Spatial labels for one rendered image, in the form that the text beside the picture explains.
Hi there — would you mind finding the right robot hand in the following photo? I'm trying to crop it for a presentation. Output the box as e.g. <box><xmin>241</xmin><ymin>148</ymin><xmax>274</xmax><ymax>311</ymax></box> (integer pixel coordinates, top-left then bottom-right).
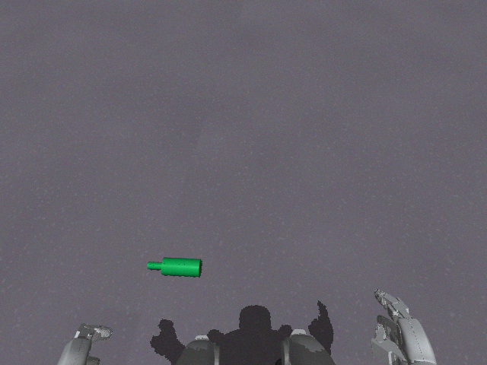
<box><xmin>371</xmin><ymin>290</ymin><xmax>437</xmax><ymax>365</ymax></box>

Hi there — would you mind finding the left robot hand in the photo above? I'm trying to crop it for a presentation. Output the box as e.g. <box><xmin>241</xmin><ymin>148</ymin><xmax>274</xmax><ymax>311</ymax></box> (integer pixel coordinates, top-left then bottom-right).
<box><xmin>57</xmin><ymin>323</ymin><xmax>113</xmax><ymax>365</ymax></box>

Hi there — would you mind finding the bottle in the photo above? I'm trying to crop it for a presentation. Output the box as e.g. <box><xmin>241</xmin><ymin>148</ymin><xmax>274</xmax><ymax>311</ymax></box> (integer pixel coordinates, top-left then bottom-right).
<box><xmin>147</xmin><ymin>258</ymin><xmax>201</xmax><ymax>277</ymax></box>

